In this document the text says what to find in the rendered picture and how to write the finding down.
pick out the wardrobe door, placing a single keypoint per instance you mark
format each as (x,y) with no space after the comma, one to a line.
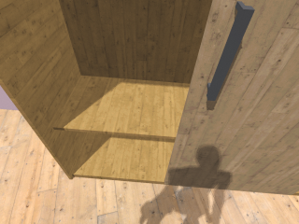
(248,138)

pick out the handle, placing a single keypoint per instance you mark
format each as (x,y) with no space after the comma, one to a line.
(240,25)

